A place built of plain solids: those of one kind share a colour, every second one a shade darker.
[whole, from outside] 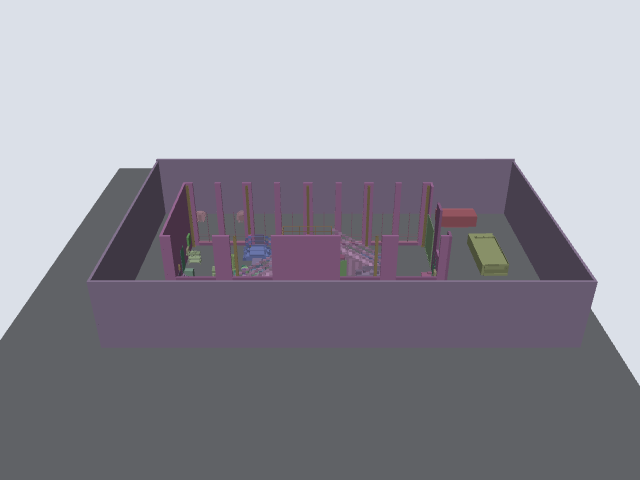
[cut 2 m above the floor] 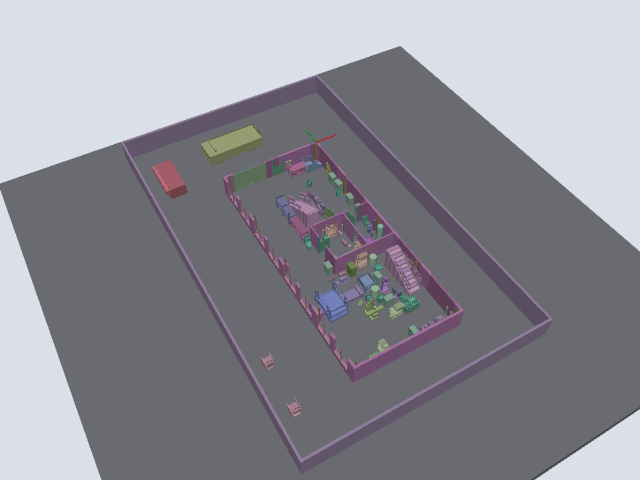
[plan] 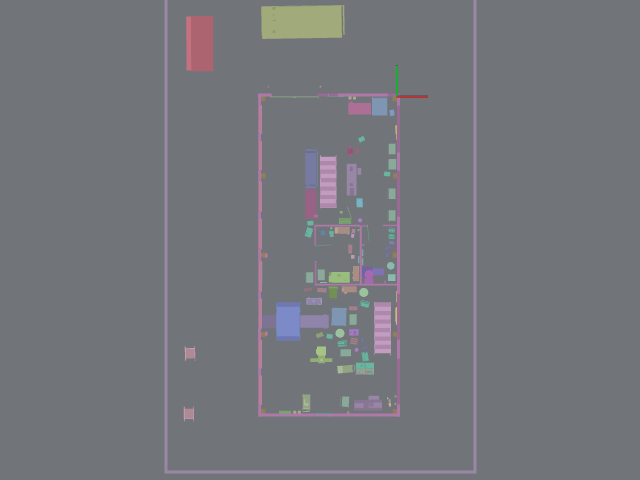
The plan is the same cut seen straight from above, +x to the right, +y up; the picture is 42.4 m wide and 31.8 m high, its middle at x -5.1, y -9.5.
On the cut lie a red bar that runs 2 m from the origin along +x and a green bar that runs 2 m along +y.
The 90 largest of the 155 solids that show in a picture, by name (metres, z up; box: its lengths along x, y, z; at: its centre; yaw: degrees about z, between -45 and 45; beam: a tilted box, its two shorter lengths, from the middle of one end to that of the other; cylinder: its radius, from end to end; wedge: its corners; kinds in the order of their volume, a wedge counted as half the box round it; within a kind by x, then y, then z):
{
 "yard_bound_1": {"box": [0.2, 33.97, 5.83], "at": [-15.3, -7.99, 2.87]},
 "yard_bound_2": {"box": [20.67, 0.2, 5.65], "at": [-5.07, -24.87, 2.78]},
 "yard_bound_3": {"box": [20.67, 0.2, 5.65], "at": [-5.07, 8.9, 2.78]},
 "yard_bound_4": {"box": [0.2, 33.97, 5.65], "at": [5.16, -7.99, 2.78]},
 "wall_1": {"box": [0.2, 0.81, 6.25], "at": [-9.1, -20.8, 3.08]},
 "wall_2": {"box": [0.2, 1.91, 0.4], "at": [-9.1, -19.45, 0.15]},
 "wall_3": {"box": [0.2, 0.51, 6.25], "at": [-9.1, -18.25, 3.08]},
 "wall_4": {"box": [0.2, 1.86, 0.4], "at": [-9.1, -17.07, 0.15]},
 "wall_5": {"box": [0.2, 0.81, 6.25], "at": [-9.1, -15.75, 3.08]},
 "wall_6": {"box": [0.2, 0.51, 6.25], "at": [-9.1, -13.15, 3.08]},
 "wall_7": {"box": [0.2, 0.81, 6.25], "at": [-9.1, -10.5, 3.08]},
 "wall_8": {"box": [0.2, 0.51, 6.25], "at": [-9.1, -7.85, 3.08]},
 "wall_9": {"box": [0.2, 0.81, 6.25], "at": [-9.1, -5.25, 3.08]},
 "wall_10": {"box": [0.2, 0.51, 6.25], "at": [-9.1, -2.7, 3.08]},
 "wall_11": {"box": [0.2, 1.86, 0.4], "at": [-9.1, -1.52, 0.15]},
 "wall_12": {"box": [0.2, 0.81, 6.25], "at": [-9.1, -0.2, 3.08]},
 "wall_13": {"box": [0.91, 0.2, 6.25], "at": [-8.75, 0.1, 3.08]},
 "wall_14": {"box": [0.06, 1.56, 2.87], "at": [-5.43, -11.73, 1.39]},
 "wall_15": {"box": [0.06, 1.36, 2.87], "at": [-5.43, -9.17, 1.39]},
 "wall_16": {"box": [1.41, 0.2, 6.25], "at": [-4.6, 0.1, 3.08]},
 "wall_17": {"box": [9.4, 0.2, 6.25], "at": [-4.5, -21.1, 3.08]},
 "wall_18": {"box": [3.12, 0.06, 2.87], "at": [-3.9, -12.48, 1.39]},
 "wall_19": {"box": [3.0, 0.06, 2.75], "at": [-3.9, -12.42, 1.32]},
 "wall_20": {"box": [3.0, 0.06, 2.75], "at": [-3.9, -8.58, 1.32]},
 "wall_21": {"box": [3.12, 0.06, 2.87], "at": [-3.9, -8.52, 1.39]},
 "wall_22": {"box": [0.06, 3.9, 2.75], "at": [-2.43, -10.5, 1.32]},
 "wall_23": {"box": [0.06, 3.9, 2.75], "at": [-2.37, -10.5, 1.32]},
 "wall_24": {"box": [3.31, 0.2, 2.65], "at": [-2.25, 0.1, 1.27]},
 "wall_25": {"box": [2.46, 0.06, 2.87], "at": [-1.23, -12.48, 1.39]},
 "wall_26": {"box": [0.91, 0.06, 2.75], "at": [-0.45, -8.58, 1.32]},
 "wall_27": {"box": [0.81, 0.2, 6.25], "at": [-0.2, 0.1, 3.08]},
 "wall_28": {"box": [0.2, 0.81, 6.25], "at": [0.1, -20.8, 3.08]},
 "wall_29": {"box": [0.2, 3.06, 2.65], "at": [0.1, -18.88, 1.27]},
 "wall_30": {"box": [0.2, 1.26, 6.25], "at": [0.1, -16.73, 3.08]},
 "wall_31": {"box": [0.2, 3.06, 2.65], "at": [0.1, -14.57, 1.27]},
 "wall_32": {"box": [0.2, 0.61, 6.25], "at": [0.1, -12.75, 3.08]},
 "wall_33": {"box": [0.2, 3.9, 6.25], "at": [0.1, -10.5, 3.08]},
 "wall_34": {"box": [0.2, 0.61, 6.25], "at": [0.1, -8.25, 3.08]},
 "wall_35": {"box": [0.2, 3.06, 2.65], "at": [0.1, -6.42, 1.27]},
 "wall_36": {"box": [0.2, 1.21, 6.25], "at": [0.1, -4.3, 3.08]},
 "wall_37": {"box": [0.2, 3.11, 2.65], "at": [0.1, -2.15, 1.27]},
 "wall_38": {"box": [0.2, 0.81, 6.25], "at": [0.1, -0.2, 3.08]},
 "beyond_van_1": {"box": [5.29, 2.15, 1.0], "at": [-6.3, 4.94, 0.79], "yaw": 0.9},
 "beyond_skip_1": {"box": [0.33, 3.58, 0.49], "at": [-13.79, 3.51, 0.99], "yaw": 0.1},
 "beyond_skip_2": {"box": [1.47, 3.66, 1.09], "at": [-12.91, 3.51, 0.75], "yaw": 0.1},
 "tool_cabinet_1": {"box": [0.46, 0.7, 0.91], "at": [-5.78, -11.98, 0.55]},
 "tool_cabinet_2": {"box": [0.46, 0.7, 0.91], "at": [-5.02, -11.81, 0.55]},
 "tool_cabinet_3": {"box": [0.44, 0.66, 0.91], "at": [-3.4, -20.21, 0.55], "yaw": -2.4},
 "tool_cabinet_4": {"box": [0.7, 0.46, 0.93], "at": [-3.4, -16.97, 0.56]},
 "tool_cabinet_5": {"box": [0.46, 0.7, 0.93], "at": [-2.92, -14.76, 0.56]},
 "tool_cabinet_6": {"box": [0.46, 0.7, 0.93], "at": [-0.32, -7.87, 0.56]},
 "tool_cabinet_7": {"box": [0.46, 0.7, 0.93], "at": [-0.32, -6.43, 0.56]},
 "tool_cabinet_8": {"box": [0.46, 0.7, 0.91], "at": [-0.32, -3.47, 0.55]},
 "tool_cabinet_9": {"box": [0.5, 0.65, 0.88], "at": [-0.31, -4.48, 0.56]},
 "stile_1": {"box": [1.6, 0.32, 0.22], "at": [-7.2, -16.02, 0.06]},
 "stile_2": {"box": [1.6, 0.32, 0.39], "at": [-7.2, -15.71, 0.14]},
 "stile_3": {"box": [1.6, 1.35, 0.56], "at": [-7.2, -14.9, 0.23]},
 "stile_4": {"box": [1.6, 0.32, 0.39], "at": [-7.2, -14.09, 0.14]},
 "stile_5": {"box": [1.6, 0.32, 0.22], "at": [-7.2, -13.79, 0.06]},
 "floor_pipes_1": {"box": [0.12, 0.83, 1.3], "at": [-8.87, -14.9, 0.6]},
 "floor_pipes_2": {"box": [0.95, 0.83, 0.32], "at": [-8.46, -14.9, 0.11]},
 "floor_pipes_3": {"box": [1.9, 0.83, 0.32], "at": [-5.47, -14.9, 0.11]},
 "floor_pipes_4": {"box": [0.25, 0.93, 0.49], "at": [-4.74, -14.9, 0.2]},
 "plant_pumps_1": {"box": [0.72, 0.68, 1.35], "at": [-1.98, -11.61, 0.62]},
 "plant_pumps_2": {"box": [1.04, 0.46, 0.56], "at": [-1.4, -11.61, 0.23]},
 "centre_lathe_1": {"box": [0.53, 1.98, 0.25], "at": [-3.0, -5.5, 0.74]},
 "centre_lathe_2": {"box": [1.73, 0.59, 0.25], "at": [-1.92, -20.45, 0.69]},
 "centre_lathe_3": {"box": [1.83, 0.3, 0.38], "at": [-1.9, -20.46, 0.71]},
 "centre_lathe_4": {"box": [0.51, 0.34, 0.61], "at": [-1.26, -20.43, 0.87]},
 "calorifier_1": {"box": [0.6, 0.32, 1.35], "at": [-1.85, -12.23, 0.62]},
 "calorifier_2": {"cylinder": 0.3, "from": [-1.85, -11.79, 0.0], "to": [-1.85, -11.79, 1.4]},
 "stillage_1": {"box": [0.88, 1.08, 0.57], "at": [-3.84, -14.6, 0.24], "yaw": -1.8},
 "stillage_2": {"box": [1.0, 1.2, 0.08], "at": [-1.14, -0.66, 0.13]},
 "bar_rack_1": {"box": [0.71, 2.33, 0.15], "at": [-5.72, -4.79, 0.89]},
 "bar_rack_2": {"box": [0.72, 2.59, 0.15], "at": [-5.71, -4.78, 0.49]},
 "air_station_1": {"cylinder": 0.25, "from": [-0.41, -11.21, 0.0], "to": [-0.41, -11.21, 1.8]},
 "air_station_2": {"box": [0.5, 0.45, 0.78], "at": [-0.35, -11.99, 0.34]},
 "drum_1": {"cylinder": 0.3, "from": [-3.77, -15.68, 0.0], "to": [-3.77, -15.68, 0.88]},
 "drum_2": {"cylinder": 0.3, "from": [-2.2, -12.97, 0.0], "to": [-2.2, -12.97, 0.88]},
 "sectional_door_1": {"box": [3.08, 0.042, 3.62], "at": [-6.8, -0.01, 1.76]},
 "wheelie_bin_1": {"box": [0.51, 0.62, 1.12], "at": [-4.23, -13.03, 0.51]},
 "beyond_cable_drum_1": {"box": [0.68, 0.58, 0.4], "at": [-13.71, -17.01, 0.49], "yaw": 1.8},
 "beyond_cable_drum_2": {"box": [0.68, 0.35, 0.63], "at": [-13.71, -17.0, 0.51], "yaw": 1.8},
 "fitters_bench_1": {"box": [0.74, 1.95, 0.12], "at": [-5.7, -7.13, 0.85]},
 "fitters_bench_2": {"box": [1.5, 0.75, 0.1], "at": [-2.48, -0.81, 0.8]},
 "pallet_1": {"box": [1.2, 0.73, 0.19], "at": [-2.12, -17.99, 0.05], "yaw": -0.3},
 "distribution_board_1": {"box": [0.8, 0.18, 0.91], "at": [-7.42, -20.91, 1.5]},
 "packing_desk_1": {"box": [1.23, 0.7, 0.14], "at": [-3.74, -11.97, 0.85]},
 "carton_1": {"box": [0.4, 0.53, 0.44], "at": [-2.47, -7.06, 0.17], "yaw": 0.5},
 "door_leaf_1": {"box": [1.0, 0.044, 2.15], "at": [-4.95, -21.0, 1.02]}
}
